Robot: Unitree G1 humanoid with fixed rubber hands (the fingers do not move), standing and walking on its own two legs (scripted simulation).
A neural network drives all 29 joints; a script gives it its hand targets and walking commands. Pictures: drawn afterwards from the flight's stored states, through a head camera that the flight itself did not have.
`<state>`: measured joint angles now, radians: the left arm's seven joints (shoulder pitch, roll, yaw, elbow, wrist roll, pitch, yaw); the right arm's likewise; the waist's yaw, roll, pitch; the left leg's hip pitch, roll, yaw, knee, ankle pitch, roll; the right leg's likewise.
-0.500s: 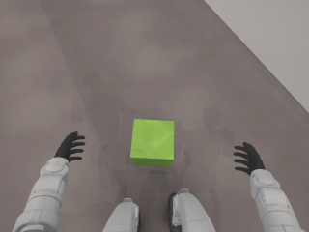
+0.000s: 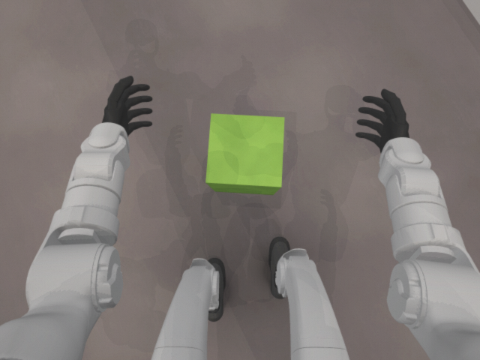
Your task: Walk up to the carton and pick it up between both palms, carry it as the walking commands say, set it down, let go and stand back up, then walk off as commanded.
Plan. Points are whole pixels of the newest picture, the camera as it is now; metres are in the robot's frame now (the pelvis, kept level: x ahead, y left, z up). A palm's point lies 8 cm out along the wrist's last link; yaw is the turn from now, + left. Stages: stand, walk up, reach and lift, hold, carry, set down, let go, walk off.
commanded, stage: reach and lift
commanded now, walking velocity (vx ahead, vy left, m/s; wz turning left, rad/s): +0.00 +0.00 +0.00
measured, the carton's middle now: (245, 159) +0.51 -0.01 -0.55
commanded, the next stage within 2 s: none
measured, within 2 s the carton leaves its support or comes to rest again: neither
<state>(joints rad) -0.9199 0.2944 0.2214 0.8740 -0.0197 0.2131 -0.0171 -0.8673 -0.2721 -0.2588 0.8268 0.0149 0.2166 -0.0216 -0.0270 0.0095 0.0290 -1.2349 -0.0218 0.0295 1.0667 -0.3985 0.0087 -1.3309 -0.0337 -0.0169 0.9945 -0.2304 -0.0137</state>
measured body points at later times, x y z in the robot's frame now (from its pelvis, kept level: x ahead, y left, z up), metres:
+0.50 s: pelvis +0.01 +0.00 -0.03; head +0.33 -0.01 +0.30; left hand +0.54 +0.18 -0.14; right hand +0.51 -0.22 -0.15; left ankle +0.04 +0.11 -0.64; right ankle +0.11 -0.11 -0.64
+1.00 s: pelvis -0.03 +0.00 -0.19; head +0.31 +0.00 +0.11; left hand +0.54 +0.18 -0.31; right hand +0.51 -0.22 -0.32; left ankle +0.04 +0.11 -0.64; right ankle +0.11 -0.11 -0.64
